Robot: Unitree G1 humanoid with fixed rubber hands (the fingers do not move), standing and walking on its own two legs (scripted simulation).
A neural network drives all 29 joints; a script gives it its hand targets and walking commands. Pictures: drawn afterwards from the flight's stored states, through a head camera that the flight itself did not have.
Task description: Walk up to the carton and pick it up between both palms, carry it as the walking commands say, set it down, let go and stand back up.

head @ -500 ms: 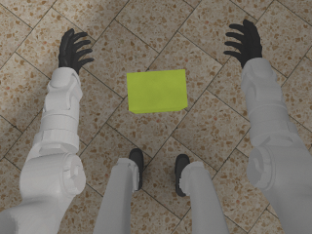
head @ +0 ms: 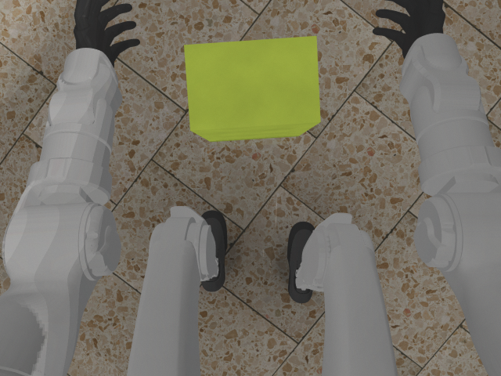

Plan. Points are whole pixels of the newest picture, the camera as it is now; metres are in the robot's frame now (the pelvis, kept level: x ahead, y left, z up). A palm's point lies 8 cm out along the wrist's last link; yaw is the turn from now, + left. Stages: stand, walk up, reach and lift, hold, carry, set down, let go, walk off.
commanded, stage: reach and lift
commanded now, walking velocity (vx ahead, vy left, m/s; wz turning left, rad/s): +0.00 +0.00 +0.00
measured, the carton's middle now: (252, 99) +0.52 +0.03 -0.36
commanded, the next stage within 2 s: none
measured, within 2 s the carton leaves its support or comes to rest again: neither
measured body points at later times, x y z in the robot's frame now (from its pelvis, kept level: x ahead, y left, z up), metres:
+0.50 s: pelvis -0.01 +0.00 -0.10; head +0.35 +0.00 +0.17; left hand +0.52 +0.23 -0.26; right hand +0.55 -0.17 -0.26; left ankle +0.12 +0.12 -0.45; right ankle +0.10 -0.11 -0.45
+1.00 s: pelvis -0.01 +0.00 -0.12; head +0.35 +0.01 +0.14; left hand +0.53 +0.22 -0.29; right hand +0.55 -0.17 -0.29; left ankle +0.12 +0.12 -0.45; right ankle +0.10 -0.11 -0.45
